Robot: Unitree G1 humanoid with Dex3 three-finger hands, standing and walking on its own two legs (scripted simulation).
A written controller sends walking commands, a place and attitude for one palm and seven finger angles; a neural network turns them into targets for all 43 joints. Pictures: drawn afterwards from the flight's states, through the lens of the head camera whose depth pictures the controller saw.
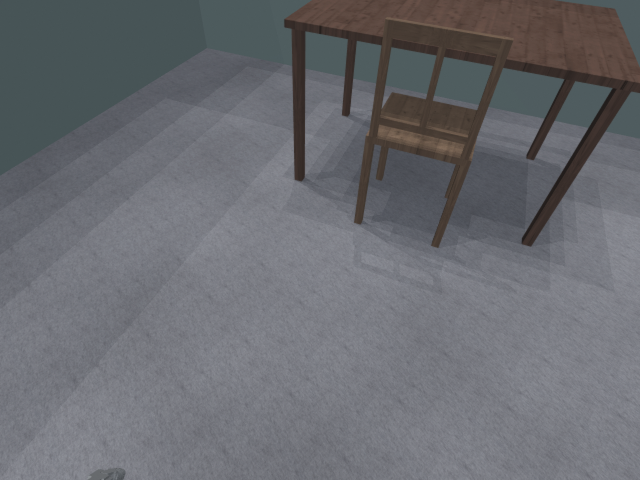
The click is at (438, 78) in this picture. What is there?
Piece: chair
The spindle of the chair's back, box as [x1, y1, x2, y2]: [419, 47, 445, 127]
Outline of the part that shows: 444,47 438,48 419,126 424,127 426,124 445,50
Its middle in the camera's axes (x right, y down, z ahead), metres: +0.36 -0.48 +1.25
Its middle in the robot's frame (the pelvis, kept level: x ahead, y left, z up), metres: +1.27 -0.30 -0.09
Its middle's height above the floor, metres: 0.68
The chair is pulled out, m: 0.00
